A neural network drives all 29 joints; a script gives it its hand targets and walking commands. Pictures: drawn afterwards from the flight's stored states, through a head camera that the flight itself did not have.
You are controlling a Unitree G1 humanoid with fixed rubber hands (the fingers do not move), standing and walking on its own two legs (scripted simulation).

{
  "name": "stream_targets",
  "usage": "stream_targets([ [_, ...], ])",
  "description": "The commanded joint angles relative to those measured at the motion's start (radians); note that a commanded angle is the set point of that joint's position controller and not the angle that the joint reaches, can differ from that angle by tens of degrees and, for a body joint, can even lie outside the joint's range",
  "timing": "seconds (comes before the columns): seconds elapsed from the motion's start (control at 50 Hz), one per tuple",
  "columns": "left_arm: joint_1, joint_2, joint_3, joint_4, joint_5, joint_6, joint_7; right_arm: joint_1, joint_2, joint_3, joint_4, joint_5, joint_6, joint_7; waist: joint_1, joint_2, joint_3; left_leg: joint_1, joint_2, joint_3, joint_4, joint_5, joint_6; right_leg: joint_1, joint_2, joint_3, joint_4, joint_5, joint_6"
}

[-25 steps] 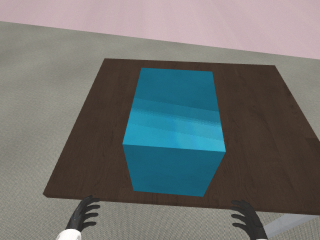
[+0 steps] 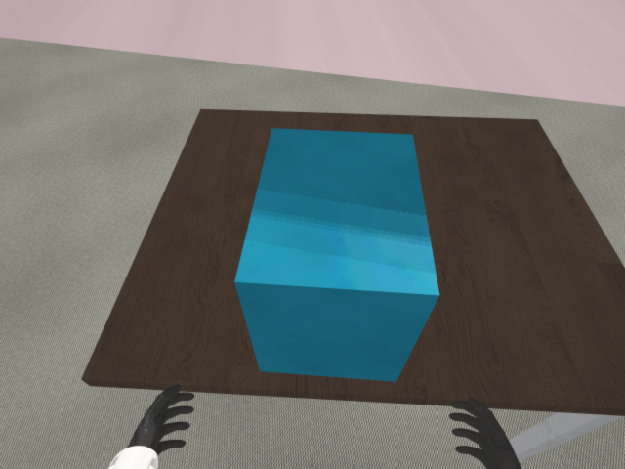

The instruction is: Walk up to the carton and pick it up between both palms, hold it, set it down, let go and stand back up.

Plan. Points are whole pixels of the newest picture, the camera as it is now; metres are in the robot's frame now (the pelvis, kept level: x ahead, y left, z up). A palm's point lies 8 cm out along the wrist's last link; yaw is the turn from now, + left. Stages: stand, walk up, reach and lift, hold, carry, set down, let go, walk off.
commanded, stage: let go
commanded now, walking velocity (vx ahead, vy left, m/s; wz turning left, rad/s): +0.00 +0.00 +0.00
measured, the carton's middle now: (334, 255) +0.42 +0.00 -0.01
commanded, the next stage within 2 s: stand in 0.26 s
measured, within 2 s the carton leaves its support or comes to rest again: neither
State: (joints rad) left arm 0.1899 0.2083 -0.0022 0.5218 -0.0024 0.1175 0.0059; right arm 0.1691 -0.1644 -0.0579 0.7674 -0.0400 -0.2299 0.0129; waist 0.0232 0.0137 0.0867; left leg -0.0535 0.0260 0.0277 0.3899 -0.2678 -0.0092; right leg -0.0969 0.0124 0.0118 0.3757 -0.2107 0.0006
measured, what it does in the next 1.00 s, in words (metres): stands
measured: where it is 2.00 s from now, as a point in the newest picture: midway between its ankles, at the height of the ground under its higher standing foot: outside the picture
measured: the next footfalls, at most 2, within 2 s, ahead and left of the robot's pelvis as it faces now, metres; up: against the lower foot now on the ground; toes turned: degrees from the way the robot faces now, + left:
none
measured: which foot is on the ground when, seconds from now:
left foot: down 0.00-1.00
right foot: down 0.00-1.00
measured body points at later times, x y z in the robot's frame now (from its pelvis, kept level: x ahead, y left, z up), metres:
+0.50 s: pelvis -0.01 +0.00 -0.01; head -0.01 -0.01 +0.44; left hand +0.09 +0.25 -0.12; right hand +0.08 -0.26 -0.13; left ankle -0.03 +0.12 -0.74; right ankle +0.00 -0.12 -0.74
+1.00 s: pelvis -0.02 +0.01 +0.00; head -0.02 +0.00 +0.45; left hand +0.00 +0.24 -0.15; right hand -0.01 -0.23 -0.15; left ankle -0.03 +0.12 -0.74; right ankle +0.00 -0.12 -0.74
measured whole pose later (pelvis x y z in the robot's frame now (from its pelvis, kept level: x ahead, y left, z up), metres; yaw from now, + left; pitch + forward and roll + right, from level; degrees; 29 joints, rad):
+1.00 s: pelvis -0.02 +0.01 +0.00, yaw +0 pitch +0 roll +0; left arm 0.36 0.18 0.01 0.93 0.02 -0.02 0.02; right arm 0.37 -0.18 -0.03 0.95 -0.02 -0.01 -0.01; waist 0.01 0.01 -0.01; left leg -0.17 0.01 0.03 0.43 -0.25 0.01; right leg -0.22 -0.01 0.02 0.43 -0.20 0.01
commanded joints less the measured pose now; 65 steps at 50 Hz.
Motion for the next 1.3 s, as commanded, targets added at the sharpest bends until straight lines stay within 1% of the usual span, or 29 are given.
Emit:
stream_targets([
  [0.0, -0.076, 0.095, 0.035, -0.120, 0.001, -0.027, 0.005, -0.061, -0.104, -0.032, -0.107, 0.004, -0.031, -0.004, 0.000, 0.002, -0.122, 0.023, -0.027, 0.051, -0.024, 0.300, -0.041, 0.016, 0.018, -0.047, -0.040, 0.186, -0.009],
  [0.1, -0.083, 0.095, 0.031, -0.121, 0.002, -0.023, 0.005, -0.062, -0.103, -0.030, -0.111, 0.005, -0.021, -0.003, 0.005, 0.010, -0.114, 0.013, -0.027, 0.050, -0.028, 0.284, -0.041, 0.020, 0.017, -0.045, -0.037, 0.174, -0.012],
  [0.24, -0.092, 0.101, 0.030, -0.126, 0.000, -0.015, 0.003, -0.063, -0.100, -0.033, -0.132, 0.001, -0.004, -0.006, 0.007, 0.006, -0.099, -0.003, -0.026, 0.051, -0.038, 0.237, -0.035, 0.020, 0.013, -0.040, -0.033, 0.143, -0.011],
  [0.26, 0.069, 0.122, 0.075, 0.004, 0.059, -0.086, 0.002, 0.050, -0.195, -0.012, -0.057, 0.009, 0.136, -0.006, 0.001, 0.018, -0.071, -0.140, 0.063, -0.044, 0.025, 0.318, 0.003, -0.069, -0.067, 0.047, 0.026, 0.288, -0.010],
  [0.28, 0.086, 0.140, 0.078, 0.038, 0.058, -0.111, 0.000, 0.092, -0.181, -0.029, -0.063, 0.018, 0.194, -0.008, -0.012, -0.016, -0.099, -0.126, 0.065, -0.046, 0.035, 0.263, 0.016, -0.044, -0.080, 0.045, 0.038, 0.299, -0.005],
  [0.3, 0.068, 0.130, 0.078, 0.036, 0.052, -0.128, -0.003, 0.096, -0.179, -0.026, -0.073, 0.024, 0.215, -0.006, -0.012, -0.012, -0.152, -0.124, 0.068, -0.043, 0.048, 0.274, 0.015, -0.026, -0.083, 0.046, 0.065, 0.345, -0.005],
  [0.32, 0.059, 0.119, 0.076, 0.038, 0.047, -0.136, -0.004, 0.087, -0.178, -0.029, -0.081, 0.023, 0.222, -0.004, -0.013, -0.010, -0.189, -0.127, 0.063, -0.040, 0.053, 0.233, 0.015, -0.015, -0.083, 0.049, 0.067, 0.341, -0.004],
  [0.34, 0.047, 0.109, 0.073, 0.045, 0.044, -0.140, -0.004, 0.076, -0.170, -0.031, -0.081, 0.019, 0.225, -0.004, -0.014, -0.021, -0.194, -0.129, 0.059, -0.040, 0.051, 0.178, 0.014, -0.024, -0.086, 0.056, 0.060, 0.317, -0.007],
  [0.36, 0.040, 0.098, 0.070, 0.053, 0.043, -0.141, -0.006, 0.066, -0.157, -0.029, -0.086, 0.018, 0.226, -0.001, -0.011, -0.033, -0.179, -0.141, 0.052, -0.046, 0.043, 0.109, 0.016, -0.049, -0.084, 0.060, 0.050, 0.258, -0.011],
  [0.4, 0.051, 0.096, 0.071, 0.074, 0.042, -0.141, -0.008, 0.068, -0.150, -0.030, -0.080, 0.012, 0.228, 0.002, -0.011, -0.030, -0.126, -0.172, 0.051, -0.058, 0.032, 0.047, 0.024, -0.095, -0.084, 0.072, 0.032, 0.181, -0.022],
  [0.42, 0.059, 0.100, 0.073, 0.085, 0.042, -0.143, -0.008, 0.073, -0.152, -0.030, -0.076, 0.011, 0.228, 0.003, -0.012, -0.034, -0.112, -0.183, 0.052, -0.062, 0.028, 0.031, 0.027, -0.103, -0.086, 0.077, 0.026, 0.155, -0.026],
  [0.48, 0.075, 0.107, 0.074, 0.116, 0.040, -0.150, -0.007, 0.110, -0.155, -0.030, -0.054, 0.014, 0.224, 0.002, -0.020, -0.019, -0.098, -0.191, 0.056, -0.069, 0.019, 0.018, 0.033, -0.123, -0.091, 0.090, 0.017, 0.106, -0.034],
  [0.58, 0.127, 0.097, 0.062, 0.178, 0.037, -0.158, -0.001, 0.160, -0.159, -0.027, -0.007, 0.016, 0.218, -0.004, -0.017, -0.004, -0.078, -0.212, 0.061, -0.088, -0.013, -0.001, 0.037, -0.118, -0.086, 0.094, 0.011, 0.064, -0.036],
  [0.62, 0.146, 0.101, 0.060, 0.203, 0.035, -0.159, 0.002, 0.181, -0.155, -0.024, 0.012, 0.018, 0.215, -0.007, -0.017, -0.006, -0.074, -0.206, 0.061, -0.092, -0.022, -0.001, 0.037, -0.122, -0.083, 0.092, 0.007, 0.056, -0.035],
  [0.64, 0.156, 0.099, 0.058, 0.214, 0.034, -0.159, 0.003, 0.182, -0.155, -0.022, 0.020, 0.019, 0.214, -0.007, -0.012, -0.003, -0.077, -0.207, 0.061, -0.094, -0.027, 0.001, 0.037, -0.116, -0.082, 0.091, 0.006, 0.059, -0.034],
  [0.7, 0.175, 0.093, 0.050, 0.252, 0.032, -0.158, 0.007, 0.215, -0.156, -0.020, 0.053, 0.020, 0.213, -0.013, -0.016, 0.000, -0.056, -0.210, 0.062, -0.097, -0.040, 0.001, 0.037, -0.119, -0.082, 0.090, -0.002, 0.061, -0.032],
  [0.76, 0.193, 0.088, 0.044, 0.285, 0.028, -0.158, 0.010, 0.232, -0.150, -0.016, 0.080, 0.021, 0.211, -0.018, -0.014, -0.001, -0.051, -0.208, 0.061, -0.099, -0.049, 0.006, 0.037, -0.113, -0.081, 0.088, -0.006, 0.067, -0.029],
  [0.78, 0.199, 0.088, 0.042, 0.295, 0.027, -0.158, 0.012, 0.241, -0.148, -0.015, 0.089, 0.022, 0.212, -0.019, -0.014, -0.009, -0.046, -0.208, 0.062, -0.101, -0.052, 0.011, 0.038, -0.114, -0.083, 0.090, -0.007, 0.068, -0.029],
  [0.86, 0.214, 0.085, 0.039, 0.335, 0.025, -0.154, 0.016, 0.254, -0.139, -0.008, 0.120, 0.022, 0.210, -0.025, -0.013, -0.004, -0.037, -0.205, 0.061, -0.099, -0.059, 0.022, 0.040, -0.112, -0.084, 0.089, -0.011, 0.076, -0.027],
  [0.9, 0.211, 0.085, 0.037, 0.347, 0.025, -0.155, 0.018, 0.254, -0.138, -0.007, 0.130, 0.022, 0.210, -0.026, -0.014, -0.011, -0.036, -0.197, 0.059, -0.097, -0.060, 0.033, 0.038, -0.114, -0.082, 0.088, -0.013, 0.079, -0.026],
  [1.04, 0.218, 0.076, 0.031, 0.398, 0.023, -0.151, 0.024, 0.260, -0.129, 0.001, 0.169, 0.022, 0.212, -0.033, -0.014, -0.007, -0.024, -0.189, 0.059, -0.095, -0.066, 0.047, 0.042, -0.113, -0.086, 0.090, -0.017, 0.088, -0.025],
  [1.08, 0.218, 0.075, 0.029, 0.412, 0.023, -0.150, 0.025, 0.262, -0.124, 0.003, 0.178, 0.023, 0.212, -0.034, -0.018, -0.018, -0.023, -0.180, 0.059, -0.095, -0.065, 0.056, 0.042, -0.117, -0.085, 0.085, -0.017, 0.092, -0.023],
  [1.2, 0.218, 0.065, 0.023, 0.444, 0.021, -0.146, 0.029, 0.262, -0.117, 0.009, 0.202, 0.024, 0.214, -0.038, -0.020, -0.006, -0.025, -0.166, 0.058, -0.088, -0.066, 0.074, 0.041, -0.112, -0.087, 0.086, -0.019, 0.104, -0.021],
  [1.28, 0.220, 0.066, 0.022, 0.464, 0.020, -0.144, 0.030, 0.262, -0.110, 0.014, 0.216, 0.024, 0.215, -0.041, -0.017, -0.009, -0.016, -0.169, 0.058, -0.089, -0.067, 0.077, 0.041, -0.108, -0.089, 0.086, -0.019, 0.106, -0.020],
])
